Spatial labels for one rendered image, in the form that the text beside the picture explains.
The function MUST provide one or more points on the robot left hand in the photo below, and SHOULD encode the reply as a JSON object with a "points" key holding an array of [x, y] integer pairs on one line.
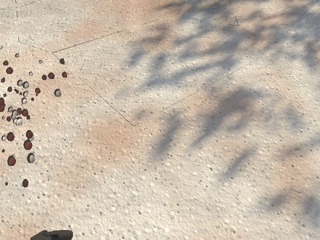
{"points": [[53, 235]]}

